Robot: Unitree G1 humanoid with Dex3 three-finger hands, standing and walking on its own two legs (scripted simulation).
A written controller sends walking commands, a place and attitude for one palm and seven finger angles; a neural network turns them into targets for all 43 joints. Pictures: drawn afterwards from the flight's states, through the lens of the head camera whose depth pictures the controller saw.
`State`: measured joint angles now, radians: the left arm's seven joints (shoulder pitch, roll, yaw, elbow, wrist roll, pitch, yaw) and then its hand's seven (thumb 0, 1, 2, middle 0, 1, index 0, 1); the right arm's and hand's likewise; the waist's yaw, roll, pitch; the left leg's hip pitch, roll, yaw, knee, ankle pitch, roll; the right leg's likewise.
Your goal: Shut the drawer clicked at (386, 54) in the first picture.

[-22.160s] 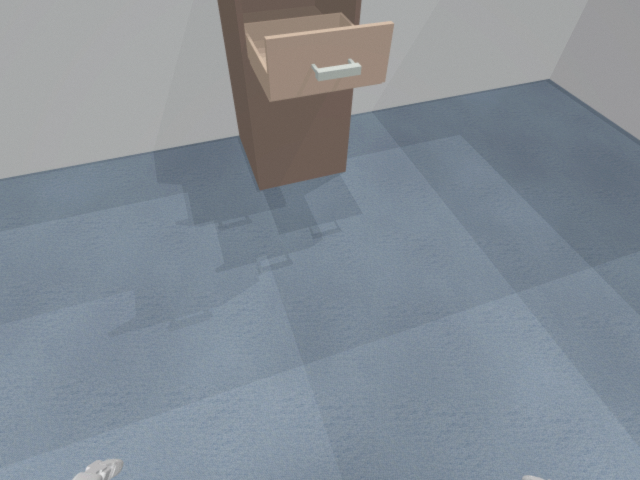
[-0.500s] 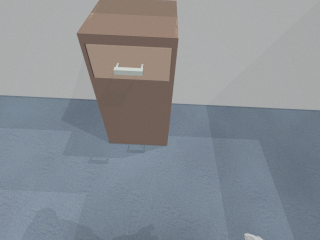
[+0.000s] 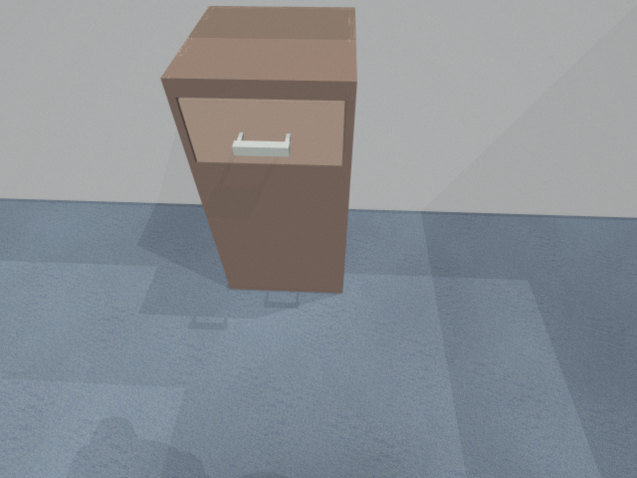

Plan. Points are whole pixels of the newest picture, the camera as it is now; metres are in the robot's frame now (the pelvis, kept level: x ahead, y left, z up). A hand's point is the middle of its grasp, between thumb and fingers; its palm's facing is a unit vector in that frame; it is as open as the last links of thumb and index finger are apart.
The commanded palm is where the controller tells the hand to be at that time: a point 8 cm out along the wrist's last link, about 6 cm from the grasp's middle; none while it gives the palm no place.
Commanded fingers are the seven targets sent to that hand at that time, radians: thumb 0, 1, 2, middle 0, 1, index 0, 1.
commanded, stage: let the arm hang, fingers relaxed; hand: left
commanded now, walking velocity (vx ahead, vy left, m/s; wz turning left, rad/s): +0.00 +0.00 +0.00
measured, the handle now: (263, 142) +0.84 +0.18 -0.07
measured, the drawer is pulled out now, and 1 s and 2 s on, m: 0.00 0.00 0.00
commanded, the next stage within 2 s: look to check the result in 0.34 s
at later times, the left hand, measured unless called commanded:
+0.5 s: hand out of the picture +0.04 +0.18 -0.17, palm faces +0.00 -0.97 -0.23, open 7.4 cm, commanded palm none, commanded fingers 0.00 0.90 0.90 -0.20 -0.30 -0.20 -0.30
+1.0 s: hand out of the picture +0.05 +0.18 -0.17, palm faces +0.00 -0.97 -0.24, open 7.4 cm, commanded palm none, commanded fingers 0.00 0.90 0.90 -0.20 -0.30 -0.20 -0.30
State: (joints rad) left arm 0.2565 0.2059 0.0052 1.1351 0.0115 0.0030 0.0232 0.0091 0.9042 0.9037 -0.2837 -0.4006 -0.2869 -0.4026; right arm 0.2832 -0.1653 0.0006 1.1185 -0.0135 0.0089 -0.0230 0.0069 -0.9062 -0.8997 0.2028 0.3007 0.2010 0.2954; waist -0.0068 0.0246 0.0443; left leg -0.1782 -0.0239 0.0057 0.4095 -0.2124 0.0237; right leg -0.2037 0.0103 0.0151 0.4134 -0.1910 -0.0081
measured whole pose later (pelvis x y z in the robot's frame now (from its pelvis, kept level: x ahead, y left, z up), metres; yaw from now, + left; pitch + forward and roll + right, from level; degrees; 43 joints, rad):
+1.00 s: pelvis +0.02 -0.01 +0.00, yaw +0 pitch -1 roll +0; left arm 0.20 0.20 0.01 1.13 0.01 -0.01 0.02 0.01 0.90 0.90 -0.20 -0.30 -0.20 -0.30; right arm 0.22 -0.20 -0.01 1.13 -0.02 0.00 -0.03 0.01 -0.91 -0.90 0.20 0.30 0.20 0.30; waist -0.01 0.01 0.05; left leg -0.13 0.00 0.00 0.36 -0.22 0.00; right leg -0.16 0.03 0.01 0.37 -0.20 -0.03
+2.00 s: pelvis +0.02 -0.02 +0.00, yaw +0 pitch -1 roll +0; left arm 0.19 0.23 0.02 1.13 0.01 -0.02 0.02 0.01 0.90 0.90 -0.20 -0.30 -0.20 -0.30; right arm 0.21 -0.22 -0.01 1.14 -0.02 0.00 -0.03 0.01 -0.91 -0.90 0.20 0.30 0.20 0.30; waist -0.01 0.00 0.05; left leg -0.11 0.00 0.00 0.33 -0.21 0.00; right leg -0.14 0.04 0.01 0.34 -0.19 -0.03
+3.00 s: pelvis +0.03 -0.01 +0.01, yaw +0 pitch -1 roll +0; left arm 0.15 0.28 0.01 1.13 0.01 -0.02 0.01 0.01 0.90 0.90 -0.20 -0.30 -0.20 -0.30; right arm 0.16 -0.27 -0.01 1.14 -0.02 0.00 -0.02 0.01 -0.91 -0.90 0.20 0.30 0.20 0.30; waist -0.01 0.00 0.05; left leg -0.09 0.00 0.00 0.30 -0.20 0.00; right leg -0.13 0.03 0.01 0.32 -0.18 -0.03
